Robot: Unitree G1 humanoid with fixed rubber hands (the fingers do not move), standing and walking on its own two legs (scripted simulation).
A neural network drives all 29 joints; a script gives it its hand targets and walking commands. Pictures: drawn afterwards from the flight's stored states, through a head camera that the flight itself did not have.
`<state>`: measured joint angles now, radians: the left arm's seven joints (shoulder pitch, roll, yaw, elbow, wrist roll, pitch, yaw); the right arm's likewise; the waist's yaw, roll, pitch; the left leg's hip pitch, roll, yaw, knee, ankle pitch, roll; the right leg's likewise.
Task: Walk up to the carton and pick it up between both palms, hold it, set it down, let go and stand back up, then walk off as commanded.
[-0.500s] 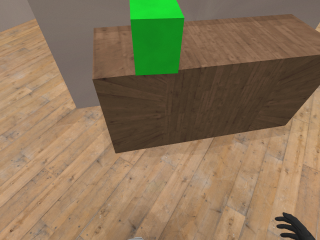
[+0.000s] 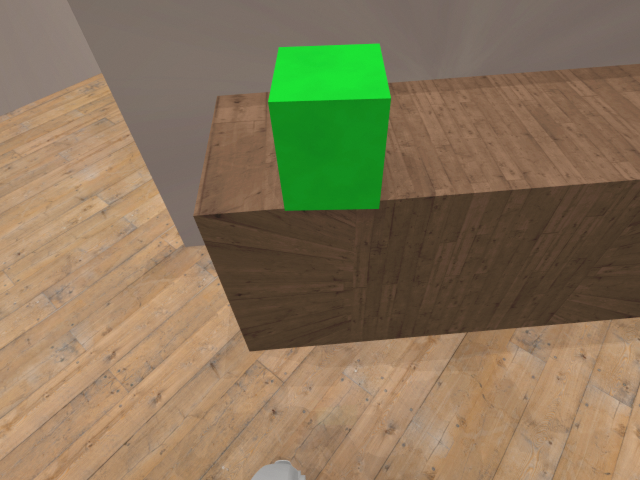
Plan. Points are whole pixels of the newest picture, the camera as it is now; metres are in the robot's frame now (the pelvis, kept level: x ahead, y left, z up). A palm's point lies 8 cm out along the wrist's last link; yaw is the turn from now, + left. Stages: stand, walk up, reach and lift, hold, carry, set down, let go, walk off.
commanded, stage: walk up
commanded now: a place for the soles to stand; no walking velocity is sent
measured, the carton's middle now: (330, 130) +0.76 +0.01 +0.02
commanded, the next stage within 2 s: none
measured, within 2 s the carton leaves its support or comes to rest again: neither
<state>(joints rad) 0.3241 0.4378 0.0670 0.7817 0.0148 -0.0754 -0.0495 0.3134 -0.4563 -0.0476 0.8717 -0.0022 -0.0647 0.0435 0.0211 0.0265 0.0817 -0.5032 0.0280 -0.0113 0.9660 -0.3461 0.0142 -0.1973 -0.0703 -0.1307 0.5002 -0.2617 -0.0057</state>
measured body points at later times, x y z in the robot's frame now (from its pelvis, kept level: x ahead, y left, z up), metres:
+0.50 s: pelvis +0.15 -0.02 -0.01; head +0.17 +0.00 +0.44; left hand +0.23 +0.31 -0.12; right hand +0.19 -0.37 -0.09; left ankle +0.15 +0.12 -0.74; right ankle +0.25 -0.19 -0.71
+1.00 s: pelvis +0.23 -0.04 -0.01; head +0.26 -0.02 +0.43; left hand +0.29 +0.27 -0.15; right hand +0.34 -0.35 -0.11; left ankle +0.28 +0.06 -0.74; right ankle +0.24 -0.19 -0.72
